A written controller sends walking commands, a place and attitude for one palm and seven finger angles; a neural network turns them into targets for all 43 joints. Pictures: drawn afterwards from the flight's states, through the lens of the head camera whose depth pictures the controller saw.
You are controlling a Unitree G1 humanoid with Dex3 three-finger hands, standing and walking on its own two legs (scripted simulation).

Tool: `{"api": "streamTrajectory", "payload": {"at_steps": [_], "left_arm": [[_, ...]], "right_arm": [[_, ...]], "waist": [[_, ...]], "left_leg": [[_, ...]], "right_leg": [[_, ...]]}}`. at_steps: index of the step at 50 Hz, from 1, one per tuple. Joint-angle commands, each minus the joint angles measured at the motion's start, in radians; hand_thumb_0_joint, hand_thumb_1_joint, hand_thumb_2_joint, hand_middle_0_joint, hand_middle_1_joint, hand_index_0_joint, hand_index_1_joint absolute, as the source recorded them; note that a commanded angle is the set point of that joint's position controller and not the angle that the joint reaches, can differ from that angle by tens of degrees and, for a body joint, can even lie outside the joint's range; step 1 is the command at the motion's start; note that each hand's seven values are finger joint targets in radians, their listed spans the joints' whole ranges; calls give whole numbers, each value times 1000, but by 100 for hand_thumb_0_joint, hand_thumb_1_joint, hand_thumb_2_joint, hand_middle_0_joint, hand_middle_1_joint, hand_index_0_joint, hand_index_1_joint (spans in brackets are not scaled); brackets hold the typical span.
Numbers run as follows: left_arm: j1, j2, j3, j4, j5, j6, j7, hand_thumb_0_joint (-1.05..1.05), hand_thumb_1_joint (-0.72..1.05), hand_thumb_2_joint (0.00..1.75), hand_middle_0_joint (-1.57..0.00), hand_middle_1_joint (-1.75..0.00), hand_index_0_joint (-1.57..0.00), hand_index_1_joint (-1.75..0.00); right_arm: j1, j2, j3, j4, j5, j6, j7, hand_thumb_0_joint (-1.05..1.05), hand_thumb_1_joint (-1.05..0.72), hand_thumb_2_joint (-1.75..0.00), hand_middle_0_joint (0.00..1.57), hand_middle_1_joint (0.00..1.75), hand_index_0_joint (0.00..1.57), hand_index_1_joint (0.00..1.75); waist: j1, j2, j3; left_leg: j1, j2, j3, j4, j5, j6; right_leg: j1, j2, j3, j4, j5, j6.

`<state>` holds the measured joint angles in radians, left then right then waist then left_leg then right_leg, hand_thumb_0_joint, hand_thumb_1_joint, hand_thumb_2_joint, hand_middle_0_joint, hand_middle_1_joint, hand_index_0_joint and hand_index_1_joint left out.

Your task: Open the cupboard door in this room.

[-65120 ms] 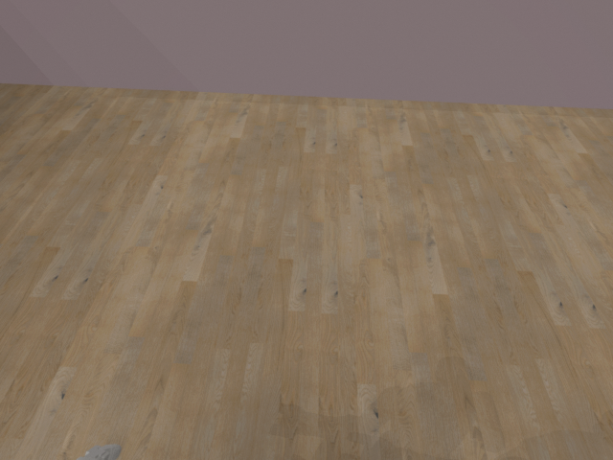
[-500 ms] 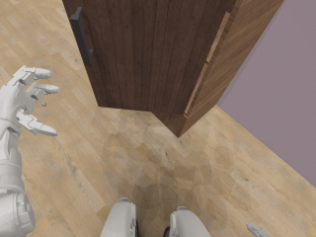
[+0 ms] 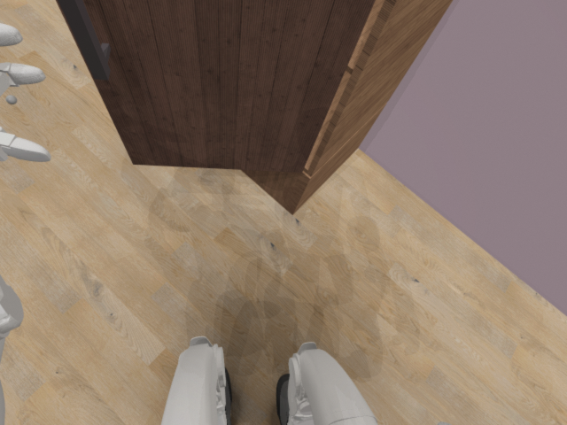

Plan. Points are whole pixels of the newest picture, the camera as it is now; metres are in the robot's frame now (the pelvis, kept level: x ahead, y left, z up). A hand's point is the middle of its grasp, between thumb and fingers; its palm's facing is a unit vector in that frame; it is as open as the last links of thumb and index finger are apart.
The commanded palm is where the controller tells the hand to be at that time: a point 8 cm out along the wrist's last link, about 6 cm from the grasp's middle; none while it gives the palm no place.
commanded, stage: move the hooked fingers beside the handle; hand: left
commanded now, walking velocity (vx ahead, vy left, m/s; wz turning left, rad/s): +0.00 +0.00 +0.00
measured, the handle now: (85, 18) +0.63 +0.25 +0.08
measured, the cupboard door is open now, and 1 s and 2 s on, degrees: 43 43 43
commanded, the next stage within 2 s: slide the fingers in behind the handle in 1.40 s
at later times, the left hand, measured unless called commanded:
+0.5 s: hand (35, 38) +0.58 +0.29 +0.08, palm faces +0.00 -1.00 -0.03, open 14.0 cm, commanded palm +0.60 +0.30 +0.07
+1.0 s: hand (24, 45) +0.58 +0.31 +0.07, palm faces +0.00 -1.00 -0.01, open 14.0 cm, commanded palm +0.60 +0.30 +0.07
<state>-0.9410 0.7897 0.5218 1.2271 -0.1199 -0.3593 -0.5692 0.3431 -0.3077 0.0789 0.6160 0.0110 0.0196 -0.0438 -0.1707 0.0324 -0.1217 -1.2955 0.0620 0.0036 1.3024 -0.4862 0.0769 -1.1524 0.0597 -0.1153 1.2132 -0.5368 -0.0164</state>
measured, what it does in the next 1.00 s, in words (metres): stands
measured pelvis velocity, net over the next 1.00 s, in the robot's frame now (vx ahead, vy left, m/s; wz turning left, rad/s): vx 0.01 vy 0.01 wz -0.04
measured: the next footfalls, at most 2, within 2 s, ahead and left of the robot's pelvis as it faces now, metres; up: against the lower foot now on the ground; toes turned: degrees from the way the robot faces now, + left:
none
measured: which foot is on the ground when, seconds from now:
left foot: down 0.00-1.00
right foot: down 0.00-1.00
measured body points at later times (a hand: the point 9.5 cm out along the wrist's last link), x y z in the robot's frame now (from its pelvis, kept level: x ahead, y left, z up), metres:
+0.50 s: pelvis +0.00 +0.00 -0.02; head +0.22 +0.06 +0.37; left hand +0.58 +0.35 +0.09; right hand -0.03 -0.26 -0.10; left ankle +0.06 +0.07 -0.62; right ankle +0.02 -0.12 -0.62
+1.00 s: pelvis +0.01 +0.01 -0.01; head +0.23 +0.08 +0.38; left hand +0.58 +0.36 +0.07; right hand -0.01 -0.26 -0.08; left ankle +0.06 +0.07 -0.62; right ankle +0.02 -0.12 -0.62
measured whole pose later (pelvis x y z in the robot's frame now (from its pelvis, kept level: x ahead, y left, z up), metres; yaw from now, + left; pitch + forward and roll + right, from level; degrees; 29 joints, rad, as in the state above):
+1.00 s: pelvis +0.01 +0.01 -0.01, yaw -2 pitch +33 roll -11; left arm -1.24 0.99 0.50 1.29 0.01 -0.22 -0.53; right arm 0.38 -0.29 0.14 0.58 -0.03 0.07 -0.04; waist -0.28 0.05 -0.10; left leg -1.43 0.07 -0.04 1.35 -0.51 0.08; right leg -1.25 0.08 -0.15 1.20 -0.54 -0.01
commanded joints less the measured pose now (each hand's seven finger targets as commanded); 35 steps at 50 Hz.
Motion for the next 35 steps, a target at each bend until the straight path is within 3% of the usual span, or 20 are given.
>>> {"api": "streamTrajectory", "payload": {"at_steps": [1, 3, 4, 6, 8, 10, 13, 18, 20, 22, 27, 30, 32, 33, 35], "left_arm": [[-463, 312, 7, -181, -8, -39, 12, 0, -50, 30, -30, -120, -30, -120], [-505, 358, 22, -164, 6, -26, 25, 0, -50, 30, -30, -120, -30, -120], [-542, 350, 10, -176, 7, -28, 27, 0, -50, 30, -30, -120, -30, -120], [-549, 392, 29, -161, 25, -20, 37, 0, -50, 30, -30, -120, -30, -120], [-562, 389, 13, -132, 41, -6, 43, 0, -50, 30, -30, -120, -30, -120], [-611, 387, -2, -138, 49, -3, 49, 0, -50, 30, -30, -120, -30, -120], [-650, 417, -4, -90, 70, 18, 62, 0, -50, 30, -30, -120, -30, -120], [-721, 516, 18, -94, 104, 26, 68, 0, -50, 30, -30, -120, -30, -120], [-738, 521, 18, -100, 109, 30, 64, 0, -50, 30, -30, -120, -30, -120], [-733, 526, 9, -70, 120, 50, 59, 0, -50, 30, -30, -120, -30, -120], [-693, 562, 30, -70, 126, 84, 40, 0, -50, 30, -30, -120, -30, -120], [-724, 598, 59, -150, 122, 72, 34, 0, -50, 30, -30, -120, -30, -120], [-732, 595, 65, -166, 117, 69, 30, 0, -50, 30, -30, -120, -30, -120], [-713, 626, 94, -180, 114, 67, 28, 0, -50, 30, -30, -120, -30, -120], [-709, 600, 83, -219, 112, 66, 22, 0, -50, 30, -30, -120, -30, -120]], "right_arm": [[184, -222, -76, -33, -2, -6, -20, 0, -90, -90, 20, 30, 20, 30], [192, -229, -69, -30, -4, -2, -26, 0, -90, -90, 20, 30, 20, 30], [197, -227, -66, -31, -6, -4, -26, 0, -90, -90, 20, 30, 20, 30], [207, -230, -62, -29, -10, 2, -27, 0, -90, -90, 20, 30, 20, 30], [217, -229, -56, -28, -12, 8, -28, 0, -90, -90, 20, 30, 20, 30], [222, -229, -51, -28, -16, 10, -28, 0, -90, -90, 20, 30, 20, 30], [237, -233, -39, -27, -20, 17, -34, 0, -90, -90, 20, 30, 20, 30], [257, -235, -21, -32, -29, 26, -38, 0, -90, -90, 20, 30, 20, 30], [267, -235, -20, -31, -31, 31, -36, 0, -90, -90, 20, 30, 20, 30], [273, -234, -14, -35, -31, 40, -35, 0, -90, -90, 20, 30, 20, 30], [288, -234, -11, -52, -31, 57, -31, 0, -90, -90, 20, 30, 20, 30], [300, -233, -16, -45, -35, 60, -27, 0, -90, -90, 20, 30, 20, 30], [306, -233, -21, -33, -35, 61, -23, 0, -90, -90, 20, 30, 20, 30], [312, -232, -21, -34, -36, 62, -21, 0, -90, -90, 20, 30, 20, 30], [317, -229, -28, -26, -36, 66, -15, 0, -90, -90, 20, 30, 20, 30]], "waist": [[-30, 254, -515], [-43, 251, -496], [-48, 262, -518], [-47, 282, -543], [-61, 276, -527], [-70, 317, -538], [-99, 272, -510], [-108, 329, -553], [-117, 346, -581], [-121, 344, -558], [-116, 318, -572], [-107, 381, -626], [-114, 388, -632], [-96, 391, -649], [-90, 443, -675]], "left_leg": [[686, 17, -183, -155, 342, -59], [657, 19, -187, -155, 313, -55], [670, 16, -193, -150, 334, -57], [683, 21, -196, -142, 349, -61], [670, 23, -197, -138, 354, -59], [691, 26, -206, -133, 368, -65], [634, 28, -204, -119, 334, -53], [606, 29, -194, -78, 387, -47], [629, 33, -200, -62, 440, -51], [599, 31, -194, -56, 424, -46], [557, 29, -185, -44, 429, -37], [614, 34, -191, -38, 488, -44], [646, 39, -200, -38, 507, -48], [653, 37, -197, -38, 531, -48], [738, 45, -217, -49, 612, -64]], "right_leg": [[-85, 12, 46, -136, 180, -20], [-89, 11, 44, -134, 172, -18], [-97, 14, 41, -126, 177, -21], [-99, 12, 40, -124, 186, -19], [-106, 14, 37, -126, 191, -18], [-138, 14, 32, -117, 192, -19], [-133, 14, 31, -115, 190, -13], [-120, 17, 31, -94, 215, -13], [-135, 21, 25, -84, 237, -13], [-136, 24, 22, -82, 233, -12], [-107, 31, 22, -79, 249, -8], [-112, 33, 22, -72, 270, -11], [-126, 34, 19, -77, 276, -11], [-101, 35, 18, -78, 283, -12], [-133, 35, 12, -81, 291, -14]]}}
